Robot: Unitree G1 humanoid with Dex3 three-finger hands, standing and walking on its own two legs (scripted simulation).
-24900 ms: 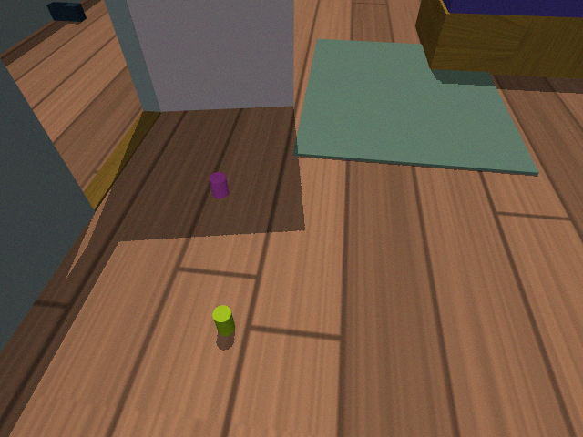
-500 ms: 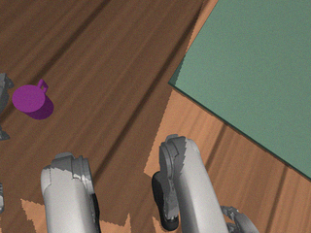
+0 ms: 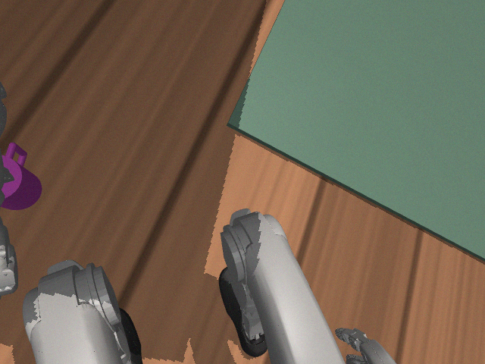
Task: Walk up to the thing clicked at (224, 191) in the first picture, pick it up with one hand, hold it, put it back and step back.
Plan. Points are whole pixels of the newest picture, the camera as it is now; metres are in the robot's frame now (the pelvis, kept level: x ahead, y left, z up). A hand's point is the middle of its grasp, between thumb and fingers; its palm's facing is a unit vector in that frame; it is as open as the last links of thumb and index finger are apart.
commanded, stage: approach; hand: left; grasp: from above
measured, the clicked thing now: (9, 175) +0.50 +0.29 -0.28
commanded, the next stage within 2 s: close in in 0.26 s
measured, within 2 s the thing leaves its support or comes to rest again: neither
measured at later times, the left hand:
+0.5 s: hand out of the picture +0.43 +0.32 -0.18, palm faces -0.42 -0.07 -0.90, open 14.0 cm
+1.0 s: hand out of the picture +0.47 +0.34 -0.05, palm faces -0.44 -0.07 -0.89, open 14.0 cm
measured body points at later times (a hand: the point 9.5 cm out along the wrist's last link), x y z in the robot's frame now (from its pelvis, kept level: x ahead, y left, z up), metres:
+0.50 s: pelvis -0.01 +0.00 +0.00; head +0.23 +0.10 +0.37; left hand +0.45 +0.32 -0.12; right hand +0.08 -0.27 -0.11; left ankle +0.07 +0.14 -0.30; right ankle +0.10 -0.12 -0.30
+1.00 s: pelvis +0.00 +0.00 +0.05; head +0.22 +0.05 +0.44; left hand +0.49 +0.34 +0.00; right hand +0.05 -0.26 -0.07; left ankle +0.07 +0.14 -0.30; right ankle +0.10 -0.13 -0.30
